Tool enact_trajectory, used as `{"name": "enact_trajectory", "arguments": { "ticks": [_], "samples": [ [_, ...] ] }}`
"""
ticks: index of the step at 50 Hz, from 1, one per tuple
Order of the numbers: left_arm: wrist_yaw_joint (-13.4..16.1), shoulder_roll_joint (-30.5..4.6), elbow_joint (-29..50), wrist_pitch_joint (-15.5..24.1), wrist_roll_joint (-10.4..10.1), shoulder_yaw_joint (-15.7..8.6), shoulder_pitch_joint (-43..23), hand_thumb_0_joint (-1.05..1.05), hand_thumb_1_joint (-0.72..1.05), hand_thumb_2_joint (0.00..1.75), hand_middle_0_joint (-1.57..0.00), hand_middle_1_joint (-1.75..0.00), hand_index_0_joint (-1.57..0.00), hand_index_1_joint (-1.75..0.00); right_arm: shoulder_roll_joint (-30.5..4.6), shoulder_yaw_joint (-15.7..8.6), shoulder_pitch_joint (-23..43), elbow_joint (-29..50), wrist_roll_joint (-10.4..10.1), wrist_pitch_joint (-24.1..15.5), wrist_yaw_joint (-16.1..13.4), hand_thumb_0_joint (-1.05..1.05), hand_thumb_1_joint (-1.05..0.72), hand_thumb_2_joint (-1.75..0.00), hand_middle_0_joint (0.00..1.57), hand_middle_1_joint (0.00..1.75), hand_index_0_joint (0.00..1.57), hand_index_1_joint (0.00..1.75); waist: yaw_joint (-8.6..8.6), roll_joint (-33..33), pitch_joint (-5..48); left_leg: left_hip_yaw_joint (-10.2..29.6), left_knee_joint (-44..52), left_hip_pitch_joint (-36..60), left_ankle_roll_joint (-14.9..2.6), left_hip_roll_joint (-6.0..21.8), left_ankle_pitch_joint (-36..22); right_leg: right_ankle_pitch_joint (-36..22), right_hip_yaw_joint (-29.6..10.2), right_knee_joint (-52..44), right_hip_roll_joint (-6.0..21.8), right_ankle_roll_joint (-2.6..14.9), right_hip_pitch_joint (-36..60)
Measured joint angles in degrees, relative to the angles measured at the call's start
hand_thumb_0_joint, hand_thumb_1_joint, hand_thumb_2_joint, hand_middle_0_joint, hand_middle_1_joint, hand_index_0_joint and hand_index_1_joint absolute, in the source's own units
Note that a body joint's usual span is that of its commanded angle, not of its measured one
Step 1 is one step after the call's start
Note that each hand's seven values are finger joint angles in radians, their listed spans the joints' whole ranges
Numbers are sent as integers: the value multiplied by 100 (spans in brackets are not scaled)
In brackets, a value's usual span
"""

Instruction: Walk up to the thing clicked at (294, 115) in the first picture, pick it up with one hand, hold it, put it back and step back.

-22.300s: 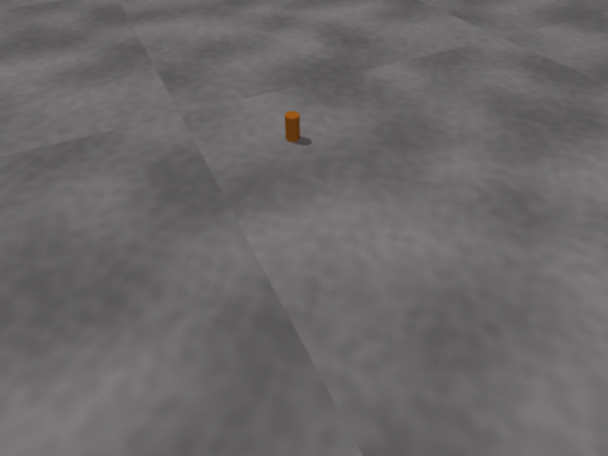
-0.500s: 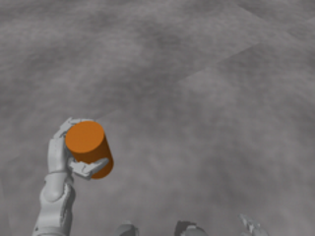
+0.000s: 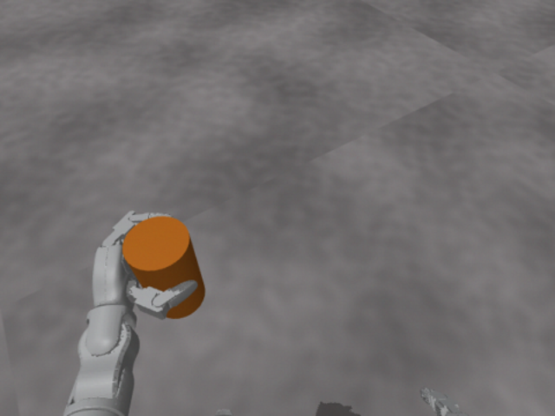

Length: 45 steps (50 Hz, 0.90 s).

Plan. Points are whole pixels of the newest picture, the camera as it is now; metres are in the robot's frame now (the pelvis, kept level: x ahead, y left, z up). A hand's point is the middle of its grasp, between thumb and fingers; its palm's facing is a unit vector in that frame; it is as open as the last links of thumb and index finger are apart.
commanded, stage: lift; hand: left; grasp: from the side
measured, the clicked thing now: (169, 271) +0.34 +0.17 +0.02
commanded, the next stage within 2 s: hold in 0.08 s
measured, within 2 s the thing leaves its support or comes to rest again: neither
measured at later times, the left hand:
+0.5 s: hand (162, 258) +0.34 +0.17 +0.06, palm faces +0.14 -0.99 -0.02, open 11.2 cm
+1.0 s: hand (165, 260) +0.33 +0.16 +0.07, palm faces +0.13 -0.99 -0.02, open 11.2 cm
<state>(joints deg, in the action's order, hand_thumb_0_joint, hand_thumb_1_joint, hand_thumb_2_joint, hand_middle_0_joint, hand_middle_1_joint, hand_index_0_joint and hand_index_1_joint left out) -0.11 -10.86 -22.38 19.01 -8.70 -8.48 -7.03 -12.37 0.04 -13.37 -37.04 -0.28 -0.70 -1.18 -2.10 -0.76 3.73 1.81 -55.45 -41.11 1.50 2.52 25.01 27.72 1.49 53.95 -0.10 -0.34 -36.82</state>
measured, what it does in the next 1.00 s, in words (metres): stands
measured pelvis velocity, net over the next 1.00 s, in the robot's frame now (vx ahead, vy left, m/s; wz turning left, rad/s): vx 0.00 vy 0.00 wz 0.00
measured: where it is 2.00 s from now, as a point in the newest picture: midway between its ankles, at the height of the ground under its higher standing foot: outside the picture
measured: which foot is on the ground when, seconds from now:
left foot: down 0.00-1.00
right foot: down 0.00-1.00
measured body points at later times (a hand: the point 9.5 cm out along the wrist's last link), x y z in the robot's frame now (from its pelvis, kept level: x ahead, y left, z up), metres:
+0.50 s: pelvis +0.00 +0.00 +0.01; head +0.05 +0.00 +0.46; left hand +0.32 +0.22 +0.06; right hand +0.13 -0.24 -0.10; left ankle +0.02 +0.13 -0.68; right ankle -0.01 -0.13 -0.68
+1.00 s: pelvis +0.00 +0.00 +0.02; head +0.04 +0.00 +0.47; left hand +0.32 +0.21 +0.07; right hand +0.13 -0.24 -0.09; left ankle +0.02 +0.13 -0.68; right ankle -0.01 -0.13 -0.68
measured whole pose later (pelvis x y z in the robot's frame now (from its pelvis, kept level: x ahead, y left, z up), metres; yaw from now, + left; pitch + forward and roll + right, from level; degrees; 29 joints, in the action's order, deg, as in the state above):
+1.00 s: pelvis +0.00 +0.00 +0.02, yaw +0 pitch +6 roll -1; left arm 1.3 -9.3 -22.8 17.7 -8.0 -6.6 -7.0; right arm -12.4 0.0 -12.5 -37.6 -0.3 -0.9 -1.3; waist -1.6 -0.8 1.8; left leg 1.2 -48.0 -32.2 1.5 2.3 21.8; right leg 24.6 1.1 47.0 0.1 -0.4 -28.3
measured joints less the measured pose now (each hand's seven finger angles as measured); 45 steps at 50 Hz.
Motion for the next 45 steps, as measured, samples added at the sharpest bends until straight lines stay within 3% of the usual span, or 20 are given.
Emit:
{"name": "enact_trajectory", "arguments": {
  "ticks": [45],
  "samples": [
    [139, 139, 29, -137, 36, 187, 41, 0, -51, 106, -65, -96, -64, -97, -5, 10, 74, -48, -14, 5, -21, 1, -93, -90, 20, 30, 20, 30, 56, -15, -171, -56, 739, 890, -5, -26, -306, -297, -36, -696, 26, -6, 853]
  ]
}}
